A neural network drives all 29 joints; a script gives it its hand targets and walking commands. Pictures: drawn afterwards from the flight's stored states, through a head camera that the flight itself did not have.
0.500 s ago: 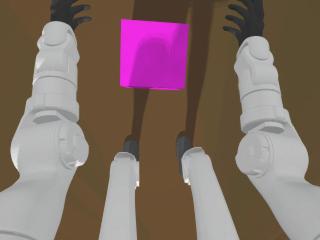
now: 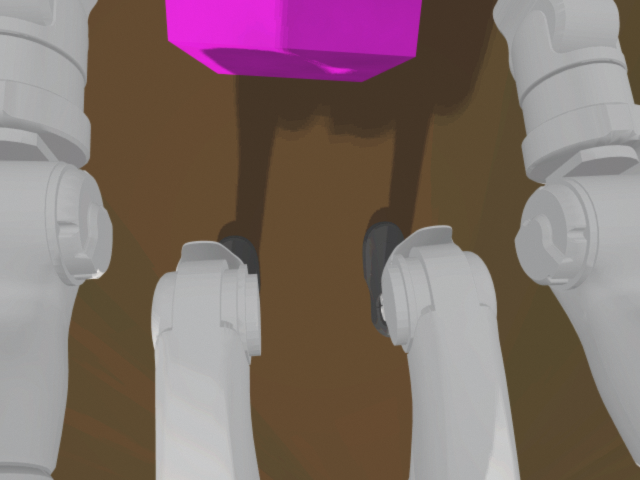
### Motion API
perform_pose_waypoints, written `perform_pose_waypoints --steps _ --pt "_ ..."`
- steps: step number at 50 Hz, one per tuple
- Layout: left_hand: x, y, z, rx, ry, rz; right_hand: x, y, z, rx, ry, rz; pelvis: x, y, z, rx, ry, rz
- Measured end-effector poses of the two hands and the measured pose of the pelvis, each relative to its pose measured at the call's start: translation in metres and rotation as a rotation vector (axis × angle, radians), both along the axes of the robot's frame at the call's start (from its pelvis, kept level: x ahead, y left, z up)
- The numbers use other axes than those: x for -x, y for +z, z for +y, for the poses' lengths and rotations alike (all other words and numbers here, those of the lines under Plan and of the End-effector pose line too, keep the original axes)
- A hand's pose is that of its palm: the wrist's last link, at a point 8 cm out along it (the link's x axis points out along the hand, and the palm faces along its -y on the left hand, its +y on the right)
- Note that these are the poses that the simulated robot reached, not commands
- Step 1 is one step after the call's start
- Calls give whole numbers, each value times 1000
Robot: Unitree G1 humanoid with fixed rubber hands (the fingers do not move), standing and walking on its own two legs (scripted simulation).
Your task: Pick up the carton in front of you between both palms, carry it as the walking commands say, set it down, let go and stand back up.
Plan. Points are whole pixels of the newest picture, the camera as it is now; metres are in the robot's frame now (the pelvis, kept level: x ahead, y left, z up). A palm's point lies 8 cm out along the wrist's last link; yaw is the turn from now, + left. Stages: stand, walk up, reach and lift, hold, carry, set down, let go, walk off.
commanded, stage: reach and lift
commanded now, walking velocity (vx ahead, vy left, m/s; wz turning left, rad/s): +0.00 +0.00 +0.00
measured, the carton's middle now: out of the picture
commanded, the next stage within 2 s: none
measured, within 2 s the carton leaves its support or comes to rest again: leaves its support in 1.08 s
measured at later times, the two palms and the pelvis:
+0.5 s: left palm out of the picture +0.59 +0.18 -0.21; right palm out of the picture +0.57 -0.17 -0.21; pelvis +0.01 +0.00 -0.04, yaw +0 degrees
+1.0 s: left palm out of the picture +0.58 +0.17 -0.21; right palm out of the picture +0.57 -0.14 -0.21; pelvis +0.01 +0.00 -0.05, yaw +0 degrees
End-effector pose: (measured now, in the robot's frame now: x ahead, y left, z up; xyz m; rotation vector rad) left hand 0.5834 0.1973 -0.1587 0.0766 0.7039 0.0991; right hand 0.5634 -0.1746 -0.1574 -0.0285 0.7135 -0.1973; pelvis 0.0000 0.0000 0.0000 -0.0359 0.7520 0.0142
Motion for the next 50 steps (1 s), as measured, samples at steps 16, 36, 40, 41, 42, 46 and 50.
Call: perform_pose_waypoints --steps 16,36,40,41,42,46,50 --pt "-7 -58 -8 4 -28 2 -7 -59 5 -4 17 10 -8 -38 3 4 -1 -107" --pt "0 -52 -32 18 -56 15 -3 -54 35 -40 55 7 3 -35 1 0 1 -140" --pt "-2 -51 -33 12 -66 31 -2 -54 35 -45 47 8 3 -37 2 3 3 -154" --pt "-2 -51 -33 14 -68 33 -2 -54 34 -51 47 7 2 -38 3 2 5 -156" --pt "-2 -51 -32 19 -70 34 -2 -55 34 -59 47 7 1 -39 3 2 6 -157" --pt "-2 -52 -31 50 -71 34 -3 -55 32 -77 61 13 -4 -44 4 1 6 -150" --pt "0 -53 -32 55 -64 35 -4 -53 32 -70 61 29 -10 -46 4 0 5 -127"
